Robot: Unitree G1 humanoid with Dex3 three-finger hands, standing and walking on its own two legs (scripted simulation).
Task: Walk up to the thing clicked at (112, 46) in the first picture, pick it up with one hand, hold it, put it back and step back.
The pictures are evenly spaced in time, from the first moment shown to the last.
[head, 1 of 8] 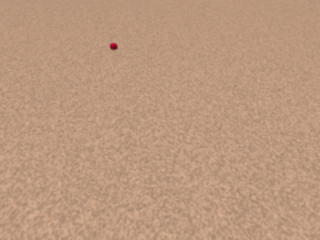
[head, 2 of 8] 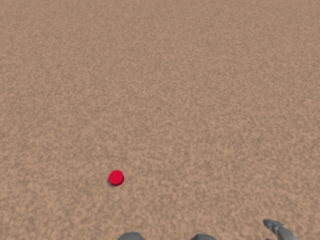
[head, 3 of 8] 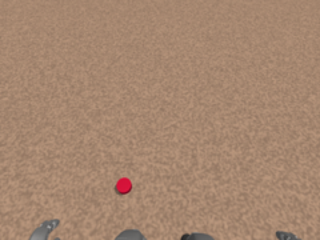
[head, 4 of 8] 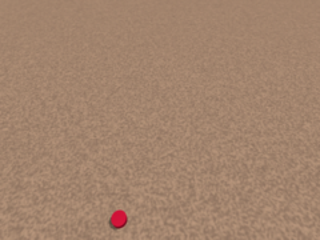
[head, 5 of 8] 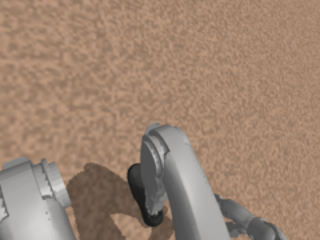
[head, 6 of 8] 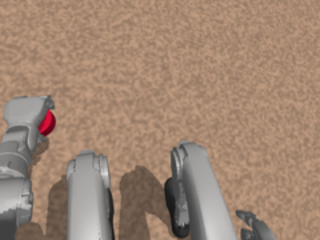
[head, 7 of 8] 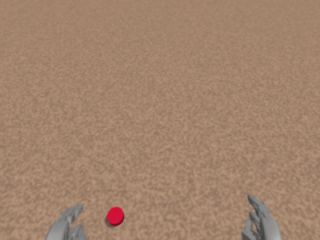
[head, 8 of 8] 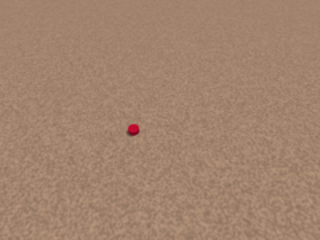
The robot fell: no
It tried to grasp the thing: yes
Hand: left
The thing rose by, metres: 0.69
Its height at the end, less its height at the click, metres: +0.00
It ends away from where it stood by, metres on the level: 0.00
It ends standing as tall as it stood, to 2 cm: yes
